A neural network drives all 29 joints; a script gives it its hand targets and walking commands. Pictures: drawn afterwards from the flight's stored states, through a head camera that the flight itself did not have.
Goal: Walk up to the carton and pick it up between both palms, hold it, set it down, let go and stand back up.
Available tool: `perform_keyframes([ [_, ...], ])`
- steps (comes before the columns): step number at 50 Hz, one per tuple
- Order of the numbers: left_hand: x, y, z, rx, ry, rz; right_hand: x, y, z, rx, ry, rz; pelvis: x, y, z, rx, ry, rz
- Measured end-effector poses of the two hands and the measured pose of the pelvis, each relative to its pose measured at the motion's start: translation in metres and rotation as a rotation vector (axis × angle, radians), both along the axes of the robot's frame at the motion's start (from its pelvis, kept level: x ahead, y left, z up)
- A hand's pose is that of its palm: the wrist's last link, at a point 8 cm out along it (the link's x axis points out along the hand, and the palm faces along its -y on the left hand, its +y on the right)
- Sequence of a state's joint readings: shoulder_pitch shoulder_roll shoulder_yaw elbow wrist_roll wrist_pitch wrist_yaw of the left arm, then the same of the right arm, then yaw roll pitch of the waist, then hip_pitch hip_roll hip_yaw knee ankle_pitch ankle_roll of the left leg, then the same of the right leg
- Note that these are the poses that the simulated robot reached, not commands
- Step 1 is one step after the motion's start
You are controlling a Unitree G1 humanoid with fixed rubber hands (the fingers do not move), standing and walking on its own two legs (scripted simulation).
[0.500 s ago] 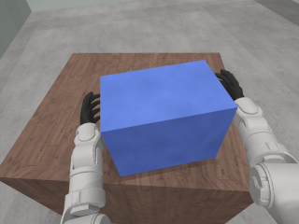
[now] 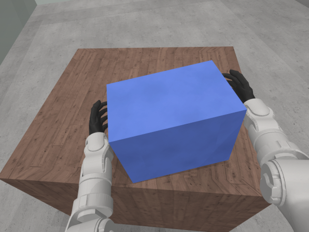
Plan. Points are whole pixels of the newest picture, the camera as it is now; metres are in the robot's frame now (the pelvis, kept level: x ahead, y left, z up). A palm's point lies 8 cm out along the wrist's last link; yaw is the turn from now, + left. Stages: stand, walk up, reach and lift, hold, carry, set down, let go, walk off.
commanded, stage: set down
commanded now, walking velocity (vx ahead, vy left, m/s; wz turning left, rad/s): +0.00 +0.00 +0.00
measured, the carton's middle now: (170, 124) +0.42 +0.04 +0.03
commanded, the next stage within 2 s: none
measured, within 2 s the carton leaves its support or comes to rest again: rests again in 0.58 s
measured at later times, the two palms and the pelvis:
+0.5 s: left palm (97, 131) +0.35 +0.23 +0.07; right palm (243, 99) +0.47 -0.14 +0.10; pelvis +0.00 +0.00 +0.00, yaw +0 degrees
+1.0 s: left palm (100, 130) +0.35 +0.22 +0.06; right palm (244, 104) +0.47 -0.15 +0.08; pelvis +0.00 +0.00 +0.00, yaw -1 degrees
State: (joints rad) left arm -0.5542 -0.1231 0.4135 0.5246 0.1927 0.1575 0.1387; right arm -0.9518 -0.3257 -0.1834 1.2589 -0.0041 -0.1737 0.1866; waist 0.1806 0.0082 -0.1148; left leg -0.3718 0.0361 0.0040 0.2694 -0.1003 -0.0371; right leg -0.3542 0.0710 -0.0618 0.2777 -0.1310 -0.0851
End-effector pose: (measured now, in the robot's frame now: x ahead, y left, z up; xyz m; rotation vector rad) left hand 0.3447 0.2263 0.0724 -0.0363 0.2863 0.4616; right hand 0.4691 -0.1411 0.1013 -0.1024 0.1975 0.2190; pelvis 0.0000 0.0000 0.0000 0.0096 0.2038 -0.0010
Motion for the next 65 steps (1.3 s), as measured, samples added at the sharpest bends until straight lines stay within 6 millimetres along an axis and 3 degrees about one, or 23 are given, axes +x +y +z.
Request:
perform_keyframes([
  [65, 0.009, 0.000, -0.009, -0.011, -0.081, -0.016, -0.005, -0.006, -0.019, 0.010, 0.006, -0.022, -0.001, 0.006, -0.001, -0.001, 0.062, -0.020],
])
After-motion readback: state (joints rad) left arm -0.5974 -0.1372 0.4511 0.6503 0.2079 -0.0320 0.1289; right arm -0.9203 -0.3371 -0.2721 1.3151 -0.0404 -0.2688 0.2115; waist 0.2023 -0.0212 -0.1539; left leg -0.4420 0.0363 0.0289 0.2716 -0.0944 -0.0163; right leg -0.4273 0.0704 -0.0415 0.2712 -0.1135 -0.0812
